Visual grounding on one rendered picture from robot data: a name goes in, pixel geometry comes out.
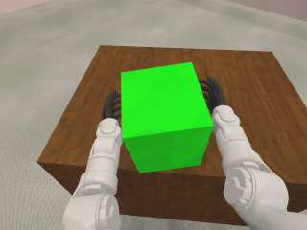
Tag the right robot upper arm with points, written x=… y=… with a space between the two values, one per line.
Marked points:
x=261 y=200

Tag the robot left forearm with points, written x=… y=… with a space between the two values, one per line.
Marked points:
x=103 y=162

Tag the pedestal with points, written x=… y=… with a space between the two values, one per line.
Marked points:
x=272 y=116

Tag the carton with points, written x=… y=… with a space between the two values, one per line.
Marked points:
x=165 y=122

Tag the robot right forearm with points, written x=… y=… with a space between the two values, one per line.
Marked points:
x=233 y=143

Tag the left robot hand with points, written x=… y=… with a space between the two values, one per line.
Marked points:
x=109 y=110

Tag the right robot hand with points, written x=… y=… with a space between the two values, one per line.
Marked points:
x=215 y=96

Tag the left robot upper arm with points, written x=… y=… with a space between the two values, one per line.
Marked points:
x=92 y=212

